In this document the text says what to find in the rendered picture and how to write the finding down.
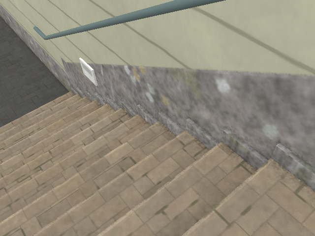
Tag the stairs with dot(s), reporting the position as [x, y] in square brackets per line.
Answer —
[73, 167]

